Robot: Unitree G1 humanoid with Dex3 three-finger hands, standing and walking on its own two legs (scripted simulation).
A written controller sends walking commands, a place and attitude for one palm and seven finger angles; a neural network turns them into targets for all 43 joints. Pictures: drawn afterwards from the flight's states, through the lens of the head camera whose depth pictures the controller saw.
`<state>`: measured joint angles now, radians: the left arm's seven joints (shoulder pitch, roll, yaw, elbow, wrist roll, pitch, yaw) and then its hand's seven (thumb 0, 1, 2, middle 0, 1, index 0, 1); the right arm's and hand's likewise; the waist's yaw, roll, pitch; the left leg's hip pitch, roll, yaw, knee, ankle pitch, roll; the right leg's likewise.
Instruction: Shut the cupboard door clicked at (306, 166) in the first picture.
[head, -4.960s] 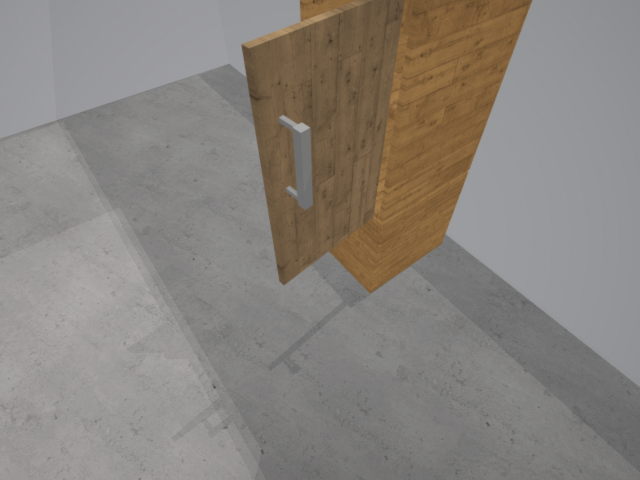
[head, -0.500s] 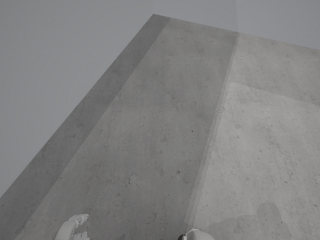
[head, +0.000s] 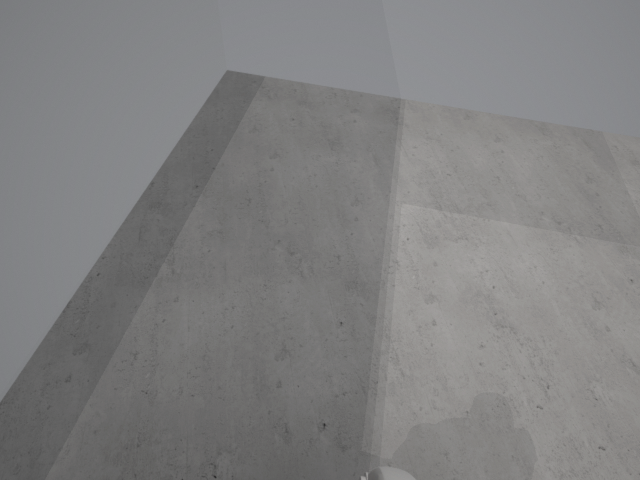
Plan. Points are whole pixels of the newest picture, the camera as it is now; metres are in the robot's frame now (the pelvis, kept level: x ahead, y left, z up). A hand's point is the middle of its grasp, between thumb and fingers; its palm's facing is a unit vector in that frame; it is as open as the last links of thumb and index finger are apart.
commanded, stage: walk around to get in front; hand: left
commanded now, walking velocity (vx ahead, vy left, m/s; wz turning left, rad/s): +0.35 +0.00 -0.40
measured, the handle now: out of the picture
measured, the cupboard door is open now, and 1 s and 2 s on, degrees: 97 97 97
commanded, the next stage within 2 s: walk to a spot facing it in 0.24 s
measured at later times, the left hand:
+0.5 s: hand (242, 386) +0.27 +0.14 -0.17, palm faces -0.06 -0.98 -0.18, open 7.2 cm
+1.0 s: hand (262, 337) +0.35 +0.12 -0.16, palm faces +0.26 -0.94 -0.24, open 7.4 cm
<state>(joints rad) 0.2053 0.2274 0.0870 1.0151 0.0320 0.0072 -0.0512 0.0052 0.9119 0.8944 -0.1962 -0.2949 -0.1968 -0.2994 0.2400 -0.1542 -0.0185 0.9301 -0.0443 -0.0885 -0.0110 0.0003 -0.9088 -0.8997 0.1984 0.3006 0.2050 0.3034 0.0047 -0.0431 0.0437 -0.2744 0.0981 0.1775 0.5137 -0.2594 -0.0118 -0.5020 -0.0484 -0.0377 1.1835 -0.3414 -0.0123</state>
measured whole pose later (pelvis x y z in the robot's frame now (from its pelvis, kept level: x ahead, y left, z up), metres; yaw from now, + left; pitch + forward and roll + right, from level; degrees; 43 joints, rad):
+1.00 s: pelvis +0.32 -0.09 +0.00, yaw +14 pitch +0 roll +2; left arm 0.19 0.19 0.05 0.93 0.03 0.00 0.01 0.00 0.91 0.89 -0.20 -0.30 -0.20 -0.30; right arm 0.18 -0.25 -0.09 0.96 -0.02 0.08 0.02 0.01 -0.91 -0.90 0.20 0.30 0.20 0.30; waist -0.02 -0.02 0.05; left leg -0.50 0.02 0.06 1.00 -0.46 -0.06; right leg -0.22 -0.11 -0.14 0.53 -0.31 0.01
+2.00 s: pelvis +0.36 -0.12 -0.01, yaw +50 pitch +1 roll +0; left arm 0.16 0.26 0.08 0.92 0.02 0.06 0.00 0.00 0.91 0.89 -0.20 -0.30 -0.20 -0.30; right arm 0.14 -0.23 -0.06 0.89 -0.03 0.04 0.00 0.00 -0.91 -0.90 0.20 0.30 0.20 0.30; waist 0.00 -0.03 0.11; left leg -0.33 0.00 -0.01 0.56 -0.25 0.01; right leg -0.47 -0.09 -0.03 1.00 -0.46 0.07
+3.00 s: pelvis +0.42 -0.13 +0.00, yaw +87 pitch +1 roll +2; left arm 0.18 0.19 0.04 0.88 0.02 0.01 0.01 0.00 0.90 0.89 -0.20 -0.30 -0.20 -0.30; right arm 0.15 -0.25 -0.09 0.93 -0.01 0.09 0.03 0.01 -0.91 -0.90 0.20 0.30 0.20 0.30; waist -0.03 -0.02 0.12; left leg -0.46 0.00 0.05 0.97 -0.46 -0.06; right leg -0.21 -0.12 -0.14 0.52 -0.31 0.02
